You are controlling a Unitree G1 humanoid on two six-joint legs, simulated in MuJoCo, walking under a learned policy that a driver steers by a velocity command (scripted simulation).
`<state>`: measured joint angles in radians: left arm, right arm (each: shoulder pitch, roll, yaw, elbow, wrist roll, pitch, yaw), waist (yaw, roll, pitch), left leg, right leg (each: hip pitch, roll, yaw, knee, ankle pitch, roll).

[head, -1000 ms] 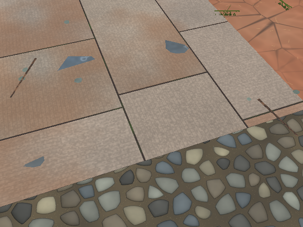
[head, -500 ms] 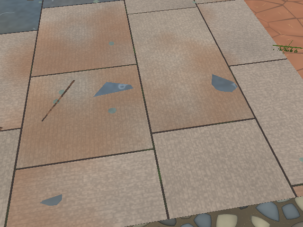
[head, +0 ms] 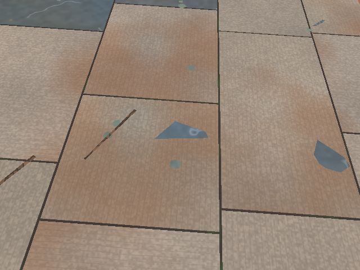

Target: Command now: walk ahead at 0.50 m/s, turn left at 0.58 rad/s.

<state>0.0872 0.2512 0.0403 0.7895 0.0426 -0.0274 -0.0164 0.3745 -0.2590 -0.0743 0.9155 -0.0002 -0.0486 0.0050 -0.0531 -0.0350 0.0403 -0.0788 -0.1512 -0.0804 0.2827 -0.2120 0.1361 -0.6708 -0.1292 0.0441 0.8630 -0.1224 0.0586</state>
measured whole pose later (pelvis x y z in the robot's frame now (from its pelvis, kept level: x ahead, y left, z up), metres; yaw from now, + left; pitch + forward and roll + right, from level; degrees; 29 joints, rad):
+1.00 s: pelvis +0.36 +0.02 -0.01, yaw +16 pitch +0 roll +0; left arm 0.26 0.24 0.05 0.84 0.02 0.07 0.00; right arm 0.16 -0.20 -0.02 0.79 -0.03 0.00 -0.03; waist 0.02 -0.02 0.05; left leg -0.31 0.01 0.16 0.43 -0.12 0.08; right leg -0.40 -0.04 -0.03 0.90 -0.44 0.01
